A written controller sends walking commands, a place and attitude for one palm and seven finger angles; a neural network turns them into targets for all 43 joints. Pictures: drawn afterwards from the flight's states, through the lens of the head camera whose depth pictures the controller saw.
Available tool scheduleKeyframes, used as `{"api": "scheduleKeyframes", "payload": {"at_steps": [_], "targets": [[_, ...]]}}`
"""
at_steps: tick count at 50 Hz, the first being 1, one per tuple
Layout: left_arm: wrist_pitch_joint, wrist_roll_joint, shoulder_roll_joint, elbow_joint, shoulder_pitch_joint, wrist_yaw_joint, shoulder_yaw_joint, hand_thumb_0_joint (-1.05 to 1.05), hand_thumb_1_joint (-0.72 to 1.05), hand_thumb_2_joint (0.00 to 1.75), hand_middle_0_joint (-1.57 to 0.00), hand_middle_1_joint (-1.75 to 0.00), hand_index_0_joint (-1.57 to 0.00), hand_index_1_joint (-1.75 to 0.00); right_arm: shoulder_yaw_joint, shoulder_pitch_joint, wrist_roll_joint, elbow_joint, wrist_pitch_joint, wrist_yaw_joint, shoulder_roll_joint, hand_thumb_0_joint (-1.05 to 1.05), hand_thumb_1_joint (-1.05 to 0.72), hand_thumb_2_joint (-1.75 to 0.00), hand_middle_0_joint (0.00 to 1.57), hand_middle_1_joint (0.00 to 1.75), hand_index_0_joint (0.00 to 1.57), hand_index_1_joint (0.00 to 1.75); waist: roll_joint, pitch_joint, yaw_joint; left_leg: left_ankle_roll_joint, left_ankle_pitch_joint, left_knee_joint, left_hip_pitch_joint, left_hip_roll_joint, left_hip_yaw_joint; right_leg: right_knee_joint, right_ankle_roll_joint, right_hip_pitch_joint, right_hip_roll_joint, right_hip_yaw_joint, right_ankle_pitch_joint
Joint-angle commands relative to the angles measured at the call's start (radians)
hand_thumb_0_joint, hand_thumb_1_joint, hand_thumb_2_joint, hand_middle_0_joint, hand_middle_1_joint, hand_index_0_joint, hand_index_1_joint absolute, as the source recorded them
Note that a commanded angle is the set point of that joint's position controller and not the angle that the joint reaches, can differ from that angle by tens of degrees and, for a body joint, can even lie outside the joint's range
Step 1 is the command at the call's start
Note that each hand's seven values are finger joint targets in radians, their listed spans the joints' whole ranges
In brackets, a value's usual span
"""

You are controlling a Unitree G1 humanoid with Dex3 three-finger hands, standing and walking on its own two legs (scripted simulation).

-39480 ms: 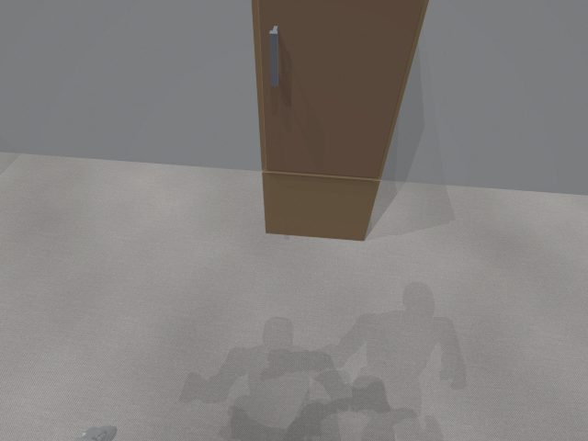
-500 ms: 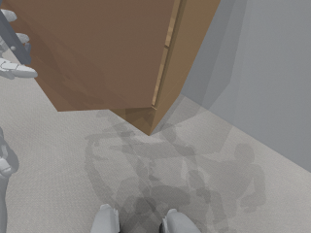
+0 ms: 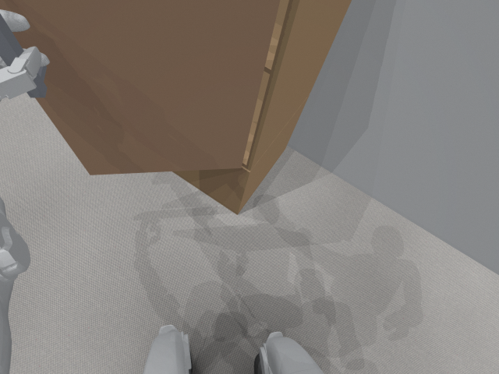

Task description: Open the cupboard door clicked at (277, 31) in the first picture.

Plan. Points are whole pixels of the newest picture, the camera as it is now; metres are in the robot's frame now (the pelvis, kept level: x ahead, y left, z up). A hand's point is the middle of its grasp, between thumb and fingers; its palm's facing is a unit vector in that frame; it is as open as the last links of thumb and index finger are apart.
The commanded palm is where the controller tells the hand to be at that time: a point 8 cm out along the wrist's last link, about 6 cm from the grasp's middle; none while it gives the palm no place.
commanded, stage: close the thumb around the handle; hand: left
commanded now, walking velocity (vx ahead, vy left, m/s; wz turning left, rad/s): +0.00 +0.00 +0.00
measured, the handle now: (16, 44) +0.57 +0.28 +0.12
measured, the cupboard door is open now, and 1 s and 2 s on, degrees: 40 70 84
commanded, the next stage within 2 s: pull the door open along its arc in 0.12 s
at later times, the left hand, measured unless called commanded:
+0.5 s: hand (31, 79) +0.51 +0.25 +0.11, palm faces +0.03 -1.00 +0.00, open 5.4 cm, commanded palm +0.46 +0.30 +0.11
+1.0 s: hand (77, 187) +0.35 +0.18 +0.11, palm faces +0.27 -0.96 +0.05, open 5.9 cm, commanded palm +0.29 +0.25 +0.11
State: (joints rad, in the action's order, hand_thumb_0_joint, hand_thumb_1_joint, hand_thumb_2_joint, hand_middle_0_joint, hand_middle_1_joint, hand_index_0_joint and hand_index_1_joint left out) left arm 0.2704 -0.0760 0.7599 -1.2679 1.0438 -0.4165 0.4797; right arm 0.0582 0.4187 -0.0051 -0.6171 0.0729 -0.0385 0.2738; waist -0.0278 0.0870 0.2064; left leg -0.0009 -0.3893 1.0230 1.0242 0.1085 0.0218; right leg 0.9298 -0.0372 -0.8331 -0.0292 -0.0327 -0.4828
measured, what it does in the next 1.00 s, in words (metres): stands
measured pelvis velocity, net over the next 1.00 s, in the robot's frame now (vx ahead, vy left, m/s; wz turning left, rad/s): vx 0.02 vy -0.03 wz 0.02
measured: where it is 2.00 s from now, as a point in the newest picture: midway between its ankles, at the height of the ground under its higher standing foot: outside the picture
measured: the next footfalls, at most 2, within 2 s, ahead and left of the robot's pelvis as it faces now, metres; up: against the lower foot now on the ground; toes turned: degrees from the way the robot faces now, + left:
none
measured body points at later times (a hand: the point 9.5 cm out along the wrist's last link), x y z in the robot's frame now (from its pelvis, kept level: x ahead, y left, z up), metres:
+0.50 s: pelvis +0.01 -0.01 +0.00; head +0.13 +0.02 +0.44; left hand +0.50 +0.30 +0.12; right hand -0.01 -0.28 -0.10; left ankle +0.04 +0.12 -0.67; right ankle -0.03 -0.15 -0.67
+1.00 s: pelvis +0.02 -0.03 +0.03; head +0.04 -0.03 +0.47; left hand +0.33 +0.23 +0.11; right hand +0.19 -0.25 -0.06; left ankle +0.04 +0.12 -0.67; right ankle -0.03 -0.15 -0.67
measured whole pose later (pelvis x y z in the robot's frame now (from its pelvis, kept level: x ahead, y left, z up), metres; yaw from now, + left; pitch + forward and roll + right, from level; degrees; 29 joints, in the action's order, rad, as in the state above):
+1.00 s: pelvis +0.02 -0.03 +0.03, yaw +1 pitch +10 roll -1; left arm 0.19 -0.20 0.16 -0.28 0.12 0.02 0.26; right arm 0.02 0.22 -0.02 -0.51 0.03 0.00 0.22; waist -0.03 0.14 0.03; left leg -0.03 -0.37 0.85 0.67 0.08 -0.03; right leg 0.85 -0.01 -0.54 0.00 0.01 -0.50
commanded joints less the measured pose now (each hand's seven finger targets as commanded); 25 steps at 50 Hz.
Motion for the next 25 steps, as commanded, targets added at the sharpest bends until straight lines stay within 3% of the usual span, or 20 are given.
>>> {"api": "scheduleKeyframes", "payload": {"at_steps": [1, 2, 3, 4, 6, 9, 11, 12, 15, 18, 20, 25], "targets": [[0.067, -0.034, 0.293, 0.224, 0.417, 0.007, 0.048, 0.0, 0.9, 0.9, -0.4, -1.35, -0.4, -1.35, -0.08, 0.193, 0.006, 0.036, -0.009, -0.017, 0.201, 0.0, -0.9, -0.9, 0.2, 0.3, 0.2, 0.3, -0.217, 0.496, -0.006, 0.03, 0.407, -0.073, -0.63, -0.048, 0.043, -0.11, 0.047, -0.024, -0.059, -0.031, 0.345], [0.07, -0.029, 0.342, 0.244, 0.425, 0.013, 0.082, 0.0, 0.9, 0.9, -0.4, -1.35, -0.4, -1.35, -0.082, 0.196, 0.007, 0.035, -0.005, -0.017, 0.206, 0.0, -0.9, -0.9, 0.2, 0.3, 0.2, 0.3, -0.22, 0.519, -0.018, 0.026, 0.419, -0.076, -0.637, -0.044, 0.047, -0.106, 0.045, -0.014, -0.058, -0.031, 0.353], [0.067, -0.028, 0.299, 0.241, 0.411, 0.015, 0.053, 0.0, 0.9, 0.9, -0.4, -1.35, -0.4, -1.35, -0.084, 0.19, 0.007, 0.037, -0.005, -0.014, 0.2, 0.0, -0.9, -0.9, 0.2, 0.3, 0.2, 0.3, -0.232, 0.515, -0.013, 0.025, 0.42, -0.075, -0.646, -0.046, 0.043, -0.108, 0.045, -0.023, -0.058, -0.032, 0.353], [0.066, -0.028, 0.294, 0.244, 0.404, 0.018, 0.055, 0.0, 0.9, 0.9, -0.4, -1.35, -0.4, -1.35, -0.084, 0.189, 0.008, 0.04, -0.006, -0.011, 0.198, 0.0, -0.9, -0.9, 0.2, 0.3, 0.2, 0.3, -0.227, 0.506, -0.017, 0.025, 0.41, -0.074, -0.635, -0.047, 0.04, -0.109, 0.043, -0.019, -0.058, -0.033, 0.348], [0.066, -0.027, 0.335, 0.227, 0.4, 0.028, 0.087, 0.0, 0.9, 0.9, -0.4, -1.35, -0.4, -1.35, -0.079, 0.19, 0.007, 0.042, -0.004, -0.013, 0.202, 0.0, -0.9, -0.9, 0.2, 0.3, 0.2, 0.3, -0.19, 0.481, -0.018, 0.031, 0.386, -0.075, -0.591, -0.05, 0.035, -0.109, 0.044, 0.004, -0.059, -0.029, 0.348], [0.058, -0.017, 0.335, 0.2, 0.405, 0.029, 0.068, 0.0, 0.9, 0.9, -0.4, -1.35, -0.4, -1.35, -0.078, 0.182, 0.0, 0.046, -0.002, -0.016, 0.204, 0.0, -0.9, -0.9, 0.2, 0.3, 0.2, 0.3, -0.162, 0.446, -0.005, 0.034, 0.332, -0.08, -0.546, -0.05, 0.026, -0.119, 0.037, 0.007, -0.057, -0.022, 0.324], [0.063, -0.018, 0.35, 0.205, 0.416, 0.026, 0.076, 0.0, 0.9, 0.9, -0.4, -1.35, -0.4, -1.35, -0.076, 0.185, 0.0, 0.047, -0.004, -0.018, 0.204, 0.0, -0.9, -0.9, 0.2, 0.3, 0.2, 0.3, -0.183, 0.457, -0.006, 0.036, 0.338, -0.075, -0.549, -0.052, 0.024, -0.117, 0.04, 0.009, -0.056, -0.018, 0.33], [0.063, -0.019, 0.287, 0.21, 0.446, 0.022, 0.023, 0.0, 0.9, 0.9, -0.4, -1.35, -0.4, -1.35, -0.078, 0.183, 0.0, 0.043, -0.007, -0.017, 0.198, 0.0, -0.9, -0.9, 0.2, 0.3, 0.2, 0.3, -0.196, 0.46, 0.012, 0.033, 0.337, -0.075, -0.569, -0.051, 0.027, -0.119, 0.037, -0.015, -0.056, -0.021, 0.324], [0.063, -0.031, 0.291, 0.208, 0.383, 0.017, 0.05, 0.0, 0.9, 0.9, -0.4, -1.35, -0.4, -1.35, -0.083, 0.19, 0.002, 0.041, -0.009, -0.015, 0.2, 0.0, -0.9, -0.9, 0.2, 0.3, 0.2, 0.3, -0.184, 0.494, -0.01, 0.031, 0.367, -0.074, -0.585, -0.051, 0.027, -0.116, 0.04, 0.011, -0.057, -0.024, 0.348], [0.072, -0.041, 0.286, 0.263, 0.321, 0.008, 0.063, 0.0, 0.9, 0.9, -0.4, -1.35, -0.4, -1.35, -0.09, 0.184, 0.005, 0.046, -0.003, -0.011, 0.199, 0.0, -0.9, -0.9, 0.2, 0.3, 0.2, 0.3, -0.217, 0.534, -0.035, 0.027, 0.429, -0.074, -0.627, -0.051, 0.022, -0.106, 0.042, 0.031, -0.057, -0.024, 0.4], [0.065, -0.057, 0.259, 0.268, 0.252, 0.001, 0.062, 0.0, 0.9, 0.9, -0.4, -1.35, -0.4, -1.35, -0.093, 0.172, 0.001, 0.056, 0.001, -0.006, 0.197, 0.0, -0.9, -0.9, 0.2, 0.3, 0.2, 0.3, -0.168, 0.512, -0.047, 0.03, 0.41, -0.082, -0.601, -0.056, 0.012, -0.114, 0.039, 0.063, -0.058, -0.025, 0.408], [0.063, -0.096, 0.213, 0.365, 0.072, -0.006, 0.075, 0.0, 0.9, 0.9, -0.4, -1.35, -0.4, -1.35, -0.105, 0.132, -0.01, 0.091, 0.011, 0.003, 0.192, 0.0, -0.9, -0.9, 0.2, 0.3, 0.2, 0.3, -0.142, 0.505, -0.093, 0.03, 0.424, -0.11, -0.613, -0.063, -0.003, -0.117, 0.042, 0.121, -0.059, -0.03, 0.44]]}}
